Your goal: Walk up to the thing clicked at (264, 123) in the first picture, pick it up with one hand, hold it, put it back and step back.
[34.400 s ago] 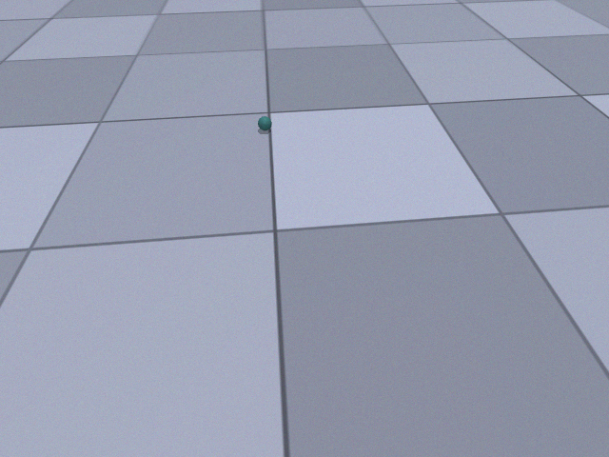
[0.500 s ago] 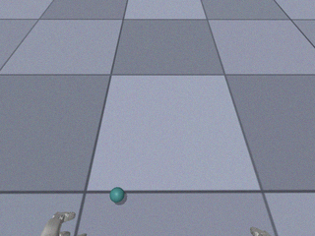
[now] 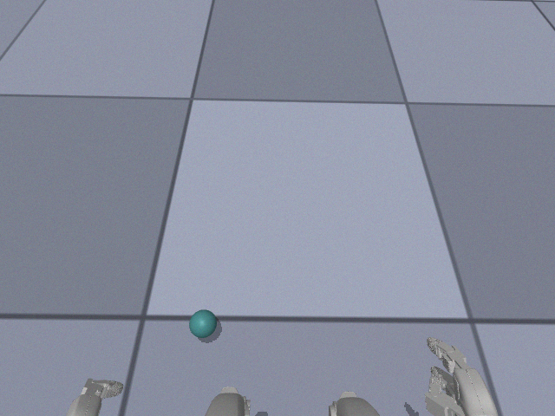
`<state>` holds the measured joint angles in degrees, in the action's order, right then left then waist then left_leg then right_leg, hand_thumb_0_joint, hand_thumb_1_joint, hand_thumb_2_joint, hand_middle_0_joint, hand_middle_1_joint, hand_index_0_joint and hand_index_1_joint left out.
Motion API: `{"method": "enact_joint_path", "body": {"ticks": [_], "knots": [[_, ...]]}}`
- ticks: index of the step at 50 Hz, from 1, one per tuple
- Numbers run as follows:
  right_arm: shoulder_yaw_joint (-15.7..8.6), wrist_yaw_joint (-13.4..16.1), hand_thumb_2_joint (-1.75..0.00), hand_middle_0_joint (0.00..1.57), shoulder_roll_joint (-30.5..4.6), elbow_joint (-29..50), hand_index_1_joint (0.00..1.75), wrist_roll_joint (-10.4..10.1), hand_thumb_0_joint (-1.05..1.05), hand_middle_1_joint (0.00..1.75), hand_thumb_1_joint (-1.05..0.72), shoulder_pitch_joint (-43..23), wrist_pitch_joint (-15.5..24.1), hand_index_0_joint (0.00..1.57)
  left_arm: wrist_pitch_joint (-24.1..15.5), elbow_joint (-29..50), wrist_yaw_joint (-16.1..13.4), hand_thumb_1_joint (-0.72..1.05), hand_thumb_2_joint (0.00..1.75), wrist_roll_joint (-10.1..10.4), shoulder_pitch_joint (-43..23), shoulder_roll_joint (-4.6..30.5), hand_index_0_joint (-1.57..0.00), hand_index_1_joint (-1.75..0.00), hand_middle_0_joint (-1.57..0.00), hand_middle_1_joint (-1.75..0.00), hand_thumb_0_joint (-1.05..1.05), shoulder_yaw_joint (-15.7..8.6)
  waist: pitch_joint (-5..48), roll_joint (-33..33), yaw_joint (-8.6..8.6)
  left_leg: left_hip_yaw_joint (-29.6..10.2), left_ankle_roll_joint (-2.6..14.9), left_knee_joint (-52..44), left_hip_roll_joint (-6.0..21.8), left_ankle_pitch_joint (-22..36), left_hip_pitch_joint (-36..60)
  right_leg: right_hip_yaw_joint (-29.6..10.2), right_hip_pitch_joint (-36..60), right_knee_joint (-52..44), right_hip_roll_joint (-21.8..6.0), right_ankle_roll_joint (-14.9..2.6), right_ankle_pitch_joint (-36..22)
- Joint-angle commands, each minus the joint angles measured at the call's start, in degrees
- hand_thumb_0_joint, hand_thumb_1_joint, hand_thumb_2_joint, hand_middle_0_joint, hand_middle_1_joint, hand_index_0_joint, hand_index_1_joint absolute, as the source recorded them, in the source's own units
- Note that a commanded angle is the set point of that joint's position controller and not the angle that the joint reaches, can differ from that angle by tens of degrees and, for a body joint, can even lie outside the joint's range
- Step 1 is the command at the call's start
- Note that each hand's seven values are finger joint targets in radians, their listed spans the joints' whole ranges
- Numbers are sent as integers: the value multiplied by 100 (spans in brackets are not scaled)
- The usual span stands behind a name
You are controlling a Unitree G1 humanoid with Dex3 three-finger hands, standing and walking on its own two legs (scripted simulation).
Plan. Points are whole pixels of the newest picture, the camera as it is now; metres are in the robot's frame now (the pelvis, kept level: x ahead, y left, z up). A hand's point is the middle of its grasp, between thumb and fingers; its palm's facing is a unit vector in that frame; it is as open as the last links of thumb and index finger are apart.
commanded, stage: rise first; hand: left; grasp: from above
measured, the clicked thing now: (203, 323) +0.43 +0.25 -0.65
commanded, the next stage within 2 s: approach in 1.98 s
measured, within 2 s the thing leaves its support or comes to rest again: neither
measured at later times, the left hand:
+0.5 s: hand out of the picture +0.16 +0.29 -0.25, palm faces -0.35 -0.68 -0.65, open 14.2 cm
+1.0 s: hand (159, 361) +0.28 +0.30 -0.42, palm faces -0.47 -0.23 -0.85, open 14.0 cm
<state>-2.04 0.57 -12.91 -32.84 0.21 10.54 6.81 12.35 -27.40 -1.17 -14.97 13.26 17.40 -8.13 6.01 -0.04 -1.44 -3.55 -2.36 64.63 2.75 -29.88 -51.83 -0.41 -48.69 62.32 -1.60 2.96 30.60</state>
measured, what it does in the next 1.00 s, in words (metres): lowers itself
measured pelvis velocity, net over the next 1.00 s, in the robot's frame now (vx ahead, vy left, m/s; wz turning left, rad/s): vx -0.10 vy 0.00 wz -0.07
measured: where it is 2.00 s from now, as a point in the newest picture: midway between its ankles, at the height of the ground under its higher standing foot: outside the picture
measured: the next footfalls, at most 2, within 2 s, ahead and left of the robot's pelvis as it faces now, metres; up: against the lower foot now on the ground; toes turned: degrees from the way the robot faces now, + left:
none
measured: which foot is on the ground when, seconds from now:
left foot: down 0.00-1.00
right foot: down 0.00-1.00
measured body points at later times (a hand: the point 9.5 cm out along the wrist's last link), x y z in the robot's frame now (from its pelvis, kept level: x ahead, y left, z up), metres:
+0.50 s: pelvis -0.04 +0.00 -0.10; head +0.11 +0.02 +0.32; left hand +0.17 +0.32 -0.21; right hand +0.17 -0.25 -0.19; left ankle +0.01 +0.14 -0.66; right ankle -0.01 -0.15 -0.66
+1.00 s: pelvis -0.10 +0.00 -0.28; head +0.12 +0.02 +0.11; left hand +0.30 +0.31 -0.37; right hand +0.01 -0.28 -0.42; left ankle +0.01 +0.14 -0.66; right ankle -0.01 -0.15 -0.66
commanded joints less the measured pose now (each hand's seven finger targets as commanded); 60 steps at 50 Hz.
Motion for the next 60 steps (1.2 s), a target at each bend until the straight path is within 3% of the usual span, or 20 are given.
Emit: {"method": "enact_joint_path", "body": {"ticks": [1, 10, 12, 14, 17, 19, 20, 21, 23, 26, 28, 34, 37, 39, 42, 43, 46, 47, 56, 60], "knots": [[-358, 68, -90, 20, -860, 833, 30, -24, 0, 30, -90, 52, 307, 20, -24, 977, -90, -55, 98, -142, 352, 986, -6, -107, -6, -107, 0, -393, 1502, -419, 2, 263, 203, -537, -123, 2047, 899, 298, 337, -402, 200, -346, -1766], [-362, 24, -90, 20, -820, 1027, 30, -29, 0, 30, -91, -73, 423, 20, -62, 1671, -128, -55, 96, -328, 807, 1009, -7, -108, -6, -108, 0, -373, 1856, -581, 85, 208, 204, -47, -158, 1656, 402, 325, -248, 145, 220, -362, -1430], [-363, 11, -91, 20, -834, 1039, 30, -34, 0, 30, -92, -105, 446, 20, -93, 1810, -154, -57, 97, -382, 621, 1067, -7, -107, -7, -107, 0, -385, 1783, -623, 51, 165, 198, 28, -155, 1372, 203, 324, -471, 260, 218, -357, -1216], [-344, 24, -90, 20, -850, 1017, 30, -34, 0, 30, -91, -166, 479, 20, -166, 1671, -182, -57, 97, -497, 237, 1157, -6, -107, -6, -107, 0, -341, 1684, -490, -95, 179, 237, 252, -163, 1051, -122, 307, -728, 368, 226, -337, -1021], [-330, 26, -90, 20, -904, 858, 30, -43, 0, 30, -92, -261, 560, 20, -448, 996, -247, -56, 96, -842, -410, 1319, -7, -107, -6, -107, 0, -331, 1572, -388, -190, 168, 249, 718, -176, 743, -715, 274, -1414, 843, 207, -360, -717], [-355, -3, -90, 20, -954, 756, 30, -22, 0, 30, -91, -317, 621, 20, -722, 587, -310, -56, 97, -1095, -830, 1440, -7, -107, -6, -107, 0, -372, 1640, -370, -182, 144, 244, 1056, -197, 524, -1150, 259, -1879, 1235, 202, -369, -511], [-373, -11, -90, 20, -979, 713, 30, 0, 0, 30, -90, -334, 652, 20, -873, 439, -348, -54, 97, -1222, -997, 1609, -6, -106, -6, -107, 0, -475, 1723, -407, -93, 166, 251, 1232, -213, 344, -1351, 245, -2066, 1399, 191, -368, -363], [-387, -26, -90, 20, -1009, 672, 30, 2, 0, 30, -89, -345, 674, 20, -1023, 322, -373, -53, 97, -1330, -1172, 1610, -6, -106, -5, -107, 0, -398, 1845, -398, -122, 194, 258, 1378, -221, 196, -1518, 229, -2216, 1516, 197, -364, -257], [-424, -57, -90, 20, -1038, 595, 30, -3, 0, 30, -89, -319, 716, 20, -1295, 456, -399, -53, 98, -1575, -1374, 1529, -7, -107, -6, -107, 0, -152, 2403, -554, -122, 210, 234, 1663, -232, 405, -1527, 201, -2393, 1874, 210, -377, -461], [-477, -79, -90, 20, -1180, 430, 30, 2, 0, 30, -89, -366, 717, 20, -1619, 236, -502, -53, 98, -1905, -1807, 1928, -7, -107, -7, -107, 0, -282, 2796, -803, -56, 131, 182, 2088, -211, 585, -1782, 249, -3028, 2462, 222, -397, -543], [-480, -101, -91, 20, -1228, 276, 30, -2, 0, 30, -91, -323, 647, 20, -1738, 6, -632, -56, 99, -2203, -2095, 2374, -7, -109, -8, -109, 0, -553, 3162, -895, 73, 155, 192, 2462, -210, 978, -1937, 255, -3239, 2810, 229, -401, -817], [-573, -229, -90, 20, -1326, -40, 30, 17, 0, 30, -89, -145, 399, 20, -1882, -743, -791, -57, 102, -2841, -3259, 2581, -6, -110, -6, -109, 0, -519, 3741, -754, 119, 190, 217, 3274, -199, 1130, -2523, 381, -3842, 3500, 268, -409, -865], [-609, -276, -90, 20, -1340, -163, 30, 75, 0, 30, -87, -44, 307, 20, -2009, -1020, -772, -55, 104, -3106, -3986, 2771, -5, -108, -5, -108, 0, -465, 3794, -543, 28, 256, 272, 3739, -209, 703, -3166, 391, -4019, 3723, 284, -384, -632], [-614, -305, -89, 20, -1381, -204, 30, 105, 0, 30, -87, 23, 232, 20, -2123, -1198, -773, -54, 103, -3256, -4257, 3116, -5, -108, -5, -107, 0, -630, 3841, -337, 62, 281, 315, 3892, -218, 308, -3550, 413, -3990, 3792, 300, -367, -312], [-615, -318, -90, 20, -1388, -237, 30, 127, 0, 30, -88, 68, 110, 20, -2292, -1404, -774, -56, 104, -3507, -4676, 3418, -5, -107, -6, -106, 0, -678, 3958, -154, 80, 364, 365, 4184, -230, -38, -3963, 375, -4011, 3851, 333, -343, 67], [-586, -335, -90, 20, -1384, -291, 30, 138, 0, 30, -88, 78, 78, 20, -2344, -1553, -764, -55, 104, -3594, -4736, 3333, -5, -107, -5, -107, 0, -586, 3854, -213, 41, 358, 365, 4252, -238, -157, -4087, 398, -4181, 3957, 338, -354, 188], [-562, -343, -90, 20, -1411, -360, 30, 162, 0, 30, -88, 150, -7, 20, -2544, -1737, -815, -55, 103, -3865, -5280, 3610, -5, -108, -5, -108, 0, -585, 3672, -395, -17, 341, 365, 4372, -261, -559, -4371, 490, -4586, 4181, 383, -388, 591], [-543, -358, -90, 20, -1420, -398, 30, 170, 0, 30, -88, 159, -40, 20, -2601, -1835, -846, -55, 104, -3945, -5283, 3642, -5, -106, -5, -106, 0, -631, 3641, -408, 16, 309, 366, 4416, -263, -579, -4354, 539, -4730, 4269, 391, -398, 610], [-417, -447, -90, 20, -1525, -607, 30, 307, 0, 30, -89, 335, -333, 20, -2925, -2525, -1335, -56, 105, -4684, -6230, 3858, -5, -101, -6, -100, 0, -421, 3379, -967, -244, 191, 325, 4763, -317, -828, -4468, 744, -5690, 4846, 423, -474, 742], [-354, -507, -90, 20, -1517, -681, 30, 389, 0, 30, -90, 421, -442, 20, -2901, -2832, -1551, -55, 104, -4989, -6482, 4000, -6, -99, -6, -99, 0, -407, 3470, -1094, -295, 258, 329, 5007, -363, -448, -4512, 749, -5677, 5009, 409, -484, 403]]}}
